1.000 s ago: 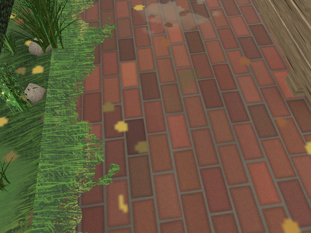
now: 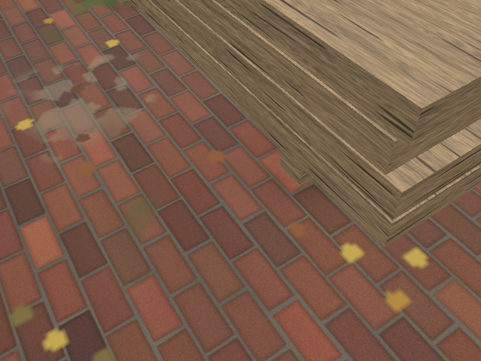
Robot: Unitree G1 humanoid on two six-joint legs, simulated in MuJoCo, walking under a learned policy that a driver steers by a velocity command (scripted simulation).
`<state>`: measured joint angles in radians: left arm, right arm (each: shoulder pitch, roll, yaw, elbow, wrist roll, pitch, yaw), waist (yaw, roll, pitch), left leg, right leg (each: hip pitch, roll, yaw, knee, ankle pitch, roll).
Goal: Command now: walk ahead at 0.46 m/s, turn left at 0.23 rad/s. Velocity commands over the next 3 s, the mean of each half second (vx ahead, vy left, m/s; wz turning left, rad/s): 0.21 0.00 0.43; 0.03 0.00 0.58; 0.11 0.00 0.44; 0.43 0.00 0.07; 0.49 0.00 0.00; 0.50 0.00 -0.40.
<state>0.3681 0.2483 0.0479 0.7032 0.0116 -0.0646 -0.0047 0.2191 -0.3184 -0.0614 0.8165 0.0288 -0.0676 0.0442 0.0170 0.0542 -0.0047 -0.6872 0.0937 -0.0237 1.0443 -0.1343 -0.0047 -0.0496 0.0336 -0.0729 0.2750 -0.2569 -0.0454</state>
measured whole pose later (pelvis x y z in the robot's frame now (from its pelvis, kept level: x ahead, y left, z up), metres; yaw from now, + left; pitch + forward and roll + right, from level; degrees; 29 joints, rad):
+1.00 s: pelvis +0.26 -0.01 -0.01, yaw +35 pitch +2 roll +0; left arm 0.17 0.28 0.06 0.66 0.01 0.01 0.04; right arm 0.17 -0.31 -0.08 0.61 0.02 0.08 0.01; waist 0.02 0.01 0.05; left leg -0.43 0.01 0.00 0.84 -0.40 -0.07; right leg -0.28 -0.08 -0.08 0.49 -0.23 0.02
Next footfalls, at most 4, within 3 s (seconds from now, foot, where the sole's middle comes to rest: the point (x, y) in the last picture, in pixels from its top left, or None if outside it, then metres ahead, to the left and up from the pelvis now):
0.24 left None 0.31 0.12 -0.78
0.68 right None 0.38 -0.10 -0.78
1.08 left None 0.21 0.11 -0.78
1.52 right None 0.40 -0.02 -0.78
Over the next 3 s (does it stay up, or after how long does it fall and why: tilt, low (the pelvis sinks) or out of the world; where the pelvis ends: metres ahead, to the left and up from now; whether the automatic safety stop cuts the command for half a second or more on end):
stays up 0.79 0.61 -0.02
